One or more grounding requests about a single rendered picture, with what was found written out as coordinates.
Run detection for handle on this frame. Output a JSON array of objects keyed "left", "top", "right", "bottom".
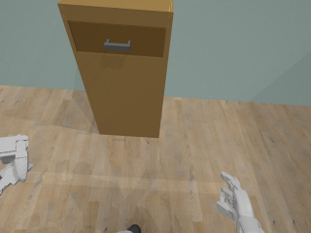
[{"left": 104, "top": 39, "right": 131, "bottom": 51}]

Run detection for drawer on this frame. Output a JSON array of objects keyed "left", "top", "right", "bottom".
[{"left": 69, "top": 20, "right": 166, "bottom": 57}]

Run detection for right robot hand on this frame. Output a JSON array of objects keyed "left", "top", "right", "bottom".
[{"left": 217, "top": 172, "right": 255, "bottom": 223}]

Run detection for left robot hand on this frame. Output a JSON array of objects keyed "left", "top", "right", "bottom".
[{"left": 0, "top": 134, "right": 33, "bottom": 196}]

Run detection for robot right forearm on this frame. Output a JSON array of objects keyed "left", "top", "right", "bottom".
[{"left": 236, "top": 216, "right": 265, "bottom": 233}]

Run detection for cabinet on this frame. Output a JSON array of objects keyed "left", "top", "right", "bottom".
[{"left": 57, "top": 0, "right": 174, "bottom": 138}]

